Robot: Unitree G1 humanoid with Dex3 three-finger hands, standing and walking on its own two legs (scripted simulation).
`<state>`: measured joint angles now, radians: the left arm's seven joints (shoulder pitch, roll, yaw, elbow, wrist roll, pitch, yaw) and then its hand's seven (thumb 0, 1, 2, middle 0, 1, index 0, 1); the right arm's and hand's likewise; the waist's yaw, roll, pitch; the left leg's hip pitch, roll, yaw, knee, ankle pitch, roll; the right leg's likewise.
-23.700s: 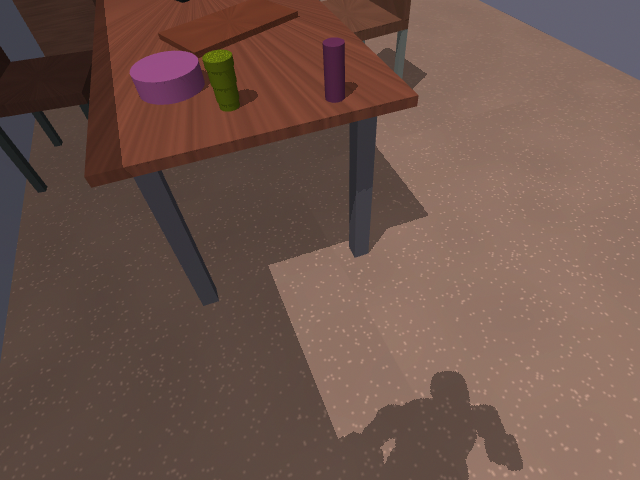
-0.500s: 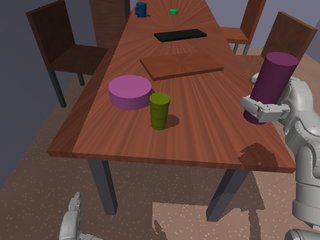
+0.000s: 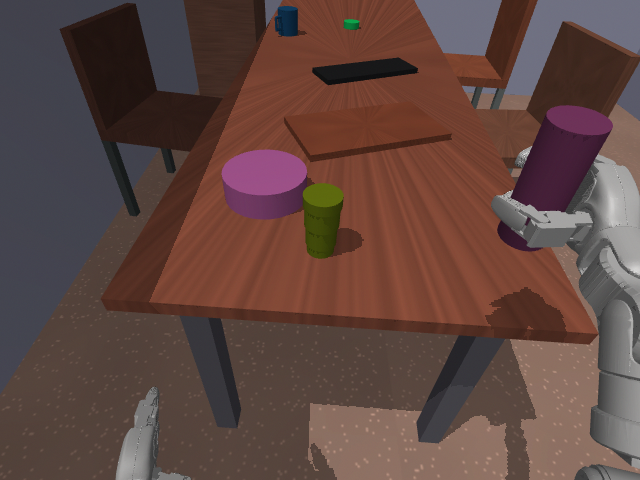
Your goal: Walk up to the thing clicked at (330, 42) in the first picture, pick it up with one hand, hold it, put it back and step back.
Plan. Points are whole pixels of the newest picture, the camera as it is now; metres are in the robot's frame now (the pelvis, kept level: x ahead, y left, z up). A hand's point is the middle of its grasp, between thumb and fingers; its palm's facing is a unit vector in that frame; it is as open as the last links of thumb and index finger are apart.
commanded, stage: hold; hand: right
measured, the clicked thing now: (546, 184) +0.33 -0.18 +0.27
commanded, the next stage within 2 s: crouch in 0.66 s
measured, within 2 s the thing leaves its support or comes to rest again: neither
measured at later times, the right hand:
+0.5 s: hand (544, 192) +0.33 -0.18 +0.26, palm faces +0.18 +0.98 -0.03, open 8.1 cm
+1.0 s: hand (529, 201) +0.34 -0.18 +0.23, palm faces +0.15 +0.99 -0.03, open 8.1 cm
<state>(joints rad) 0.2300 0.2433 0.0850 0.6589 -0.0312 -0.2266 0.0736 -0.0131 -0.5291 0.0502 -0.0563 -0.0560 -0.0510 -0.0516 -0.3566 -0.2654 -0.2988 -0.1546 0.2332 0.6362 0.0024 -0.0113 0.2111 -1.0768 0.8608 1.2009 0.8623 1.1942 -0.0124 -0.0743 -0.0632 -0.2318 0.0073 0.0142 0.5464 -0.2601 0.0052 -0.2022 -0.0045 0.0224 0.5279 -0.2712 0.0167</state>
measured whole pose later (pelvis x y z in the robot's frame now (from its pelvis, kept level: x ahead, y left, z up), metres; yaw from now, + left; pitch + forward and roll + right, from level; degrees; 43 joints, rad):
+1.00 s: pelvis +0.00 +0.00 +0.00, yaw +0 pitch -3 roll +0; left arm 0.21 0.25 0.06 0.73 -0.03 -0.22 0.09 -0.01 -0.53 0.06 -0.05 -0.05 -0.05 -0.05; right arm -0.42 -0.27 -0.27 -0.05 0.20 0.60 0.02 -0.01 0.23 -1.10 0.87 1.20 0.87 1.20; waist -0.02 -0.07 -0.05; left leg -0.23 0.01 0.02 0.54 -0.25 0.00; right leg -0.22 0.00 0.03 0.54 -0.27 0.01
